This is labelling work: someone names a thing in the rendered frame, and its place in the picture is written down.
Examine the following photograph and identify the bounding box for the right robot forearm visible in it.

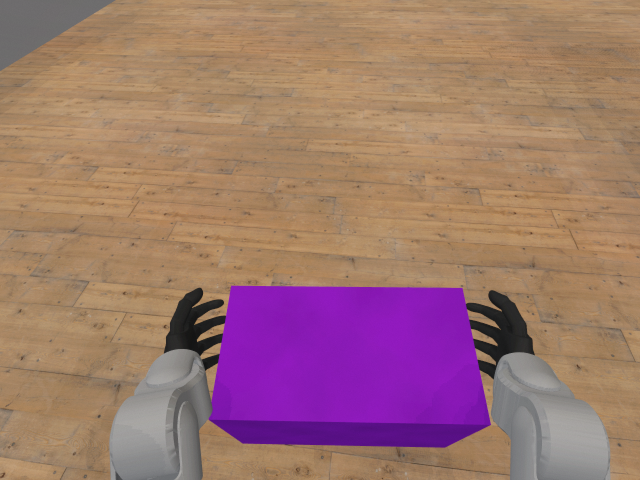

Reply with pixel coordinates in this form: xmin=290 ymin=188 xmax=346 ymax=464
xmin=491 ymin=352 xmax=611 ymax=480

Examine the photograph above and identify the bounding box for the left robot hand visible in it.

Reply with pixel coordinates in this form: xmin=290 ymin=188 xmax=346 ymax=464
xmin=164 ymin=288 xmax=226 ymax=371

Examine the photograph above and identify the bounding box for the carton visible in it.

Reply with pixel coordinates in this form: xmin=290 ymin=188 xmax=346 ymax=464
xmin=208 ymin=286 xmax=491 ymax=448

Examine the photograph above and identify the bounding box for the left robot forearm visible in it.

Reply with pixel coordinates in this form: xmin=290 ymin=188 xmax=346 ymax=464
xmin=109 ymin=349 xmax=213 ymax=480

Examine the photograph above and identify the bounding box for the right robot hand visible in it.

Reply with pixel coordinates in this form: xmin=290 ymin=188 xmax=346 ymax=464
xmin=466 ymin=290 xmax=535 ymax=380

